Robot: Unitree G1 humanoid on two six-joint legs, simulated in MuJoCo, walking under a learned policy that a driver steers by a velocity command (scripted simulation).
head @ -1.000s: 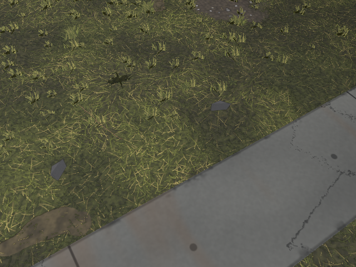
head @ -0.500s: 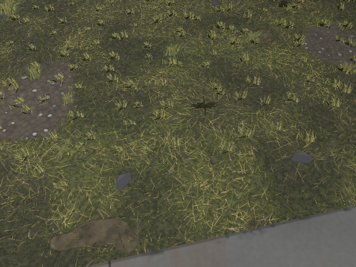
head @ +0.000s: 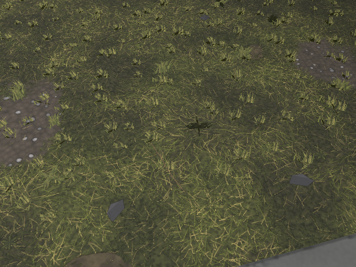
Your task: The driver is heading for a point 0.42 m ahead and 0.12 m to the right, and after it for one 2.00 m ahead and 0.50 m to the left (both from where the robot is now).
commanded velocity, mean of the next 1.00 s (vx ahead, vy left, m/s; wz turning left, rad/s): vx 0.24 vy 0.00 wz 0.02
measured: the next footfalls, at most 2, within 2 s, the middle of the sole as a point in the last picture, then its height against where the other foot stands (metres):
right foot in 0.18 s outside the picture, level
left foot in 0.78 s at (175, 249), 0.11 m lower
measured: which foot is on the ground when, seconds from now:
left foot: down 0.00-0.22, up 0.24-0.76, down 0.78-1.00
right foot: up 0.00-0.16, down 0.18-0.78, up 0.80-1.00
